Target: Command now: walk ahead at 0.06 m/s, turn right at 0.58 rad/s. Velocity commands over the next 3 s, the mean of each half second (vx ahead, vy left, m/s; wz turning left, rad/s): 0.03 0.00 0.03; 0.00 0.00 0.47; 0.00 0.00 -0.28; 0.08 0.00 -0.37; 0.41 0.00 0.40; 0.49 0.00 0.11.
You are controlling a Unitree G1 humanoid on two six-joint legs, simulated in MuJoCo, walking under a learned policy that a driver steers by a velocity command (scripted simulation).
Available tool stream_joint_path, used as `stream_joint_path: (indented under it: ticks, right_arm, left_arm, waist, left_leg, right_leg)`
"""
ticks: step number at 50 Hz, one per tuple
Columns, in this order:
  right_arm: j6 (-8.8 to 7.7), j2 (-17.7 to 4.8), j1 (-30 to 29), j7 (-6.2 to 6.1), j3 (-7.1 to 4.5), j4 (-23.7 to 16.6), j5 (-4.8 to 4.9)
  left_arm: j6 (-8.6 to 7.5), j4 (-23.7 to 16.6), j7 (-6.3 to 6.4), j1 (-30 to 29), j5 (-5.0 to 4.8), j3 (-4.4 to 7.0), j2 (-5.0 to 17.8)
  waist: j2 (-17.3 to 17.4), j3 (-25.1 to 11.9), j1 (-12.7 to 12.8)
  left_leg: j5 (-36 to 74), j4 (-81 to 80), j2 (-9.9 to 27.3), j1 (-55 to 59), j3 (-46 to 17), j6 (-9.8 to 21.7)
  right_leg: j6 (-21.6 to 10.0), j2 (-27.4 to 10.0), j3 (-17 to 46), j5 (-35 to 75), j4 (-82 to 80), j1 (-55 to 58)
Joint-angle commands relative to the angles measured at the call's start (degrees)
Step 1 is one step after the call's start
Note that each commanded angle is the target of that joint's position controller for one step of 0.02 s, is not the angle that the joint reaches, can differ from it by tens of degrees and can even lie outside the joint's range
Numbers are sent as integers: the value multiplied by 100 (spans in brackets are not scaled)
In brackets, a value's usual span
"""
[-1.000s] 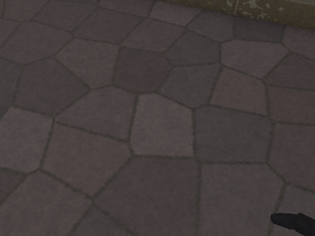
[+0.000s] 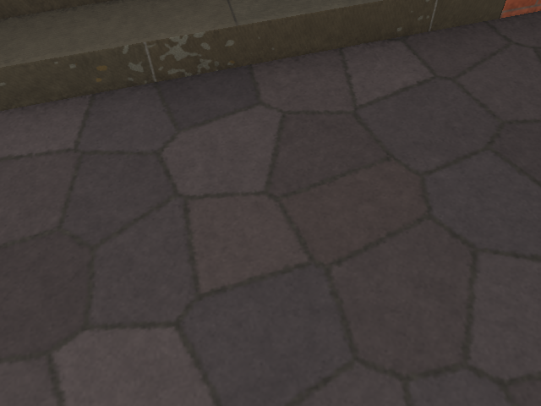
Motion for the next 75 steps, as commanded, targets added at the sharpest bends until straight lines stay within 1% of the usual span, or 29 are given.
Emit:
stream_joint_path:
  ticks: [1, 4, 6, 7, 9, 11, 14, 20, 21, 23, 24, 27, 32, 37, 38, 39, 40, 41, 43, 45, 50, 54, 57, 61, 65, 69, 71, 72, 75]
  right_arm:
    - [-135, -533, 12, 42, -172, -397, 31]
    - [-256, -568, 530, 137, -217, -239, 2]
    - [-206, -1004, 99, 127, -247, -353, -334]
    - [-235, -526, 83, 141, -126, -401, -333]
    - [-238, -335, -108, 195, -54, -370, -130]
    - [-151, -585, -142, 192, -127, -332, 58]
    - [25, -971, 322, 147, -302, -316, 81]
    - [170, -867, 210, 30, -361, -462, 228]
    - [167, -751, 189, 13, -334, -508, 209]
    - [99, -657, 153, 56, -313, -658, 147]
    - [79, -871, 193, 85, -415, -618, 110]
    - [232, -747, 543, 106, -457, -416, 142]
    - [273, -401, -27, 273, -256, -827, 175]
    - [329, -671, 503, 356, -392, -829, 155]
    - [328, -829, 767, 294, -469, -771, 128]
    - [310, -1448, 1030, 196, -633, -852, 138]
    - [205, -1836, 1082, 218, -643, -982, -58]
    - [83, -1476, 1130, 275, -548, -964, -139]
    - [14, -1170, 508, 221, -449, -930, 13]
    - [77, -1026, 164, 141, -358, -993, 97]
    - [40, -466, 98, 63, -119, -850, -55]
    - [12, -516, 191, 145, -84, -571, -167]
    - [40, -730, 29, 150, -133, -481, -50]
    - [-11, -669, 365, 60, -182, -485, -134]
    - [114, -337, 12, 3, -208, -656, -62]
    - [49, -482, 437, 118, -328, -610, -69]
    - [49, -872, 577, 162, -444, -582, -96]
    - [0, -778, 589, 148, -393, -643, -131]
    - [-89, -714, 122, 82, -341, -723, -48]
  left_arm:
    - [-9, -472, 28, -158, 5, 227, 837]
    - [23, -496, 38, -213, -53, 114, 541]
    - [-30, -481, 33, 485, 81, -3, 154]
    - [-83, -408, 38, 424, 166, 68, 529]
    - [-41, -175, 40, 262, 150, 120, 587]
    - [-6, -176, 25, 23, 156, 48, 303]
    - [-53, -172, 35, -249, -2, 46, 233]
    - [-162, 113, 17, 118, -23, 155, 334]
    - [-169, 119, 18, 267, 42, 201, 477]
    - [-151, 103, -16, 114, 231, 317, 860]
    - [-188, -2, 23, -54, 282, 258, 678]
    - [-269, -70, 111, -504, 48, 178, 501]
    - [-119, 73, 132, -198, 45, 274, 773]
    - [-161, 139, 41, -230, -165, 321, 964]
    - [-217, 266, 0, 68, -144, 273, 786]
    - [-251, 194, -28, 221, 107, 192, 510]
    - [-268, -155, 9, -260, 254, 73, 262]
    - [-240, -139, 41, -518, 137, 168, 597]
    - [-165, 18, 103, -407, 49, 223, 677]
    - [-128, 70, 134, -311, 112, 253, 696]
    - [-100, 294, 64, -33, 41, 76, 295]
    - [-109, 268, -28, -171, 11, 7, 334]
    - [-158, 268, -45, -34, -16, 36, 487]
    - [-201, 214, -40, 48, -46, 175, 1037]
    - [-217, 18, -15, 22, 28, 153, 853]
    - [-162, -283, 12, -226, -44, 153, 737]
    - [-103, -385, 24, -114, -61, 114, 574]
    - [-74, -398, 23, -91, -12, 187, 718]
    - [62, -241, -7, 89, -104, 252, 665]
  waist:
    - [-1065, -912, -68]
    - [-1015, -1003, -311]
    - [1343, -748, 365]
    - [1328, -858, 155]
    - [645, -783, 118]
    - [675, -563, 41]
    - [955, -599, -235]
    - [924, -880, -68]
    - [641, -973, -30]
    - [-1487, -523, -106]
    - [-1440, -490, -55]
    - [-708, -278, -304]
    - [-1119, -391, 68]
    - [-1098, -500, -211]
    - [-704, -589, -283]
    - [695, -782, -245]
    - [1753, -1030, -368]
    - [882, -1221, -634]
    - [355, -649, -276]
    - [529, -527, -110]
    - [580, -786, -112]
    - [742, -414, -327]
    - [557, -111, -173]
    - [-861, -355, -395]
    - [-1392, -335, -197]
    - [-684, -595, -292]
    - [1002, -456, -236]
    - [1165, -518, -287]
    - [210, -309, -25]
  left_leg:
    - [-151, -597, -208, 617, 116, 90]
    - [1138, -2352, 41, 1716, 226, 409]
    - [3376, -2707, 1849, 2261, -1924, 1755]
    - [3213, -2846, 2149, 1982, -2452, 2321]
    - [2593, -2637, 1433, 2031, -1570, 1874]
    - [2486, -2501, 1004, 2093, -1207, 1553]
    - [2561, -2393, 790, 2476, -1317, 1589]
    - [1977, -2203, 625, 2142, -1687, 1383]
    - [1527, -1906, 456, 1567, -1475, 1179]
    - [-791, -596, -515, 220, -12, 603]
    - [-1828, 720, -398, -63, 111, 425]
    - [-1331, 1872, -142, -421, 43, 163]
    - [-795, 418, 83, 183, 730, 59]
    - [244, -1632, -189, 1622, 1250, 503]
    - [1000, -2203, -256, 2359, 1035, 697]
    - [3152, -2357, 842, 3519, -588, 1145]
    - [4382, -2464, 2223, 3508, -2589, 2515]
    - [3551, -2654, 2169, 3290, -2405, 2758]
    - [2113, -2721, 1437, 2659, -1459, 2066]
    - [1929, -2773, 1056, 2172, -1133, 1825]
    - [1634, -2785, 903, 2205, -542, 1769]
    - [295, -2978, 974, 1785, -604, 1828]
    - [111, -2766, 1019, 1744, -719, 1756]
    - [309, -1813, 53, 1936, 370, 965]
    - [-76, -902, -361, 1582, 794, 730]
    - [531, -1683, 119, 2232, 439, 970]
    - [1392, -2693, 1485, 2699, -1132, 1783]
    - [2374, -2825, 2259, 2794, -1732, 2361]
    - [2611, -2751, 1893, 2595, -652, 2130]
  right_leg:
    - [-870, -1402, 1641, 998, -460, 731]
    - [-465, -1179, 1535, 1173, 167, 790]
    - [256, 89, 267, -2310, 1520, -392]
    - [565, -272, 334, -2751, 2378, -291]
    - [805, -541, 101, -2270, 2491, -169]
    - [953, -674, -180, -1869, 1757, -95]
    - [937, -394, -527, -1590, 904, 87]
    - [499, -484, -592, -290, -667, 1283]
    - [289, -934, -351, 46, -658, 1818]
    - [-795, -2347, 1047, 1327, -1040, 1761]
    - [-1213, -2915, 1337, 2137, -1097, 1710]
    - [-901, -2502, 399, 2773, -791, 1757]
    - [-811, -2249, -426, 2700, -715, 1886]
    - [-466, -2314, -744, 2058, -59, 1444]
    - [-131, -2060, -1061, 1473, 558, 1029]
    - [461, -1524, -1593, -442, 2120, -301]
    - [764, -684, -1102, -3169, 3428, -1538]
    - [757, -826, -466, -3099, 4220, -1550]
    - [667, -1021, -402, -2066, 4050, -1534]
    - [748, -945, -464, -1383, 3831, -1188]
    - [880, -1090, -593, -820, 2563, -466]
    - [785, -1123, -739, -999, 1317, 372]
    - [590, -971, -923, -677, 370, 583]
    - [-42, -1438, 80, 1252, -68, 598]
    - [-574, -1943, 1310, 782, -638, 535]
    - [-169, -1402, 864, 468, 98, 136]
    - [450, -498, -334, -1125, 1620, -914]
    - [619, -612, -422, -2681, 3039, -1294]
    - [754, -938, -213, -2082, 4045, -1485]
Next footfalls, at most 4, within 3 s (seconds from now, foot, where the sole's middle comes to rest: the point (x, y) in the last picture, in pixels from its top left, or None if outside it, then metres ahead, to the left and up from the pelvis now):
0.10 left None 0.11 0.15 -0.77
0.40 right None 0.04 -0.10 -0.77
0.76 left None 0.03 0.18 -0.77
1.18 right None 0.09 -0.05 -0.77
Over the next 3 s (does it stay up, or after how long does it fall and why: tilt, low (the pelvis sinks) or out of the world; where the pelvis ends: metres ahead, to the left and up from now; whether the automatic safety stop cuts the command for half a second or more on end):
stays up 0.54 0.15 -0.01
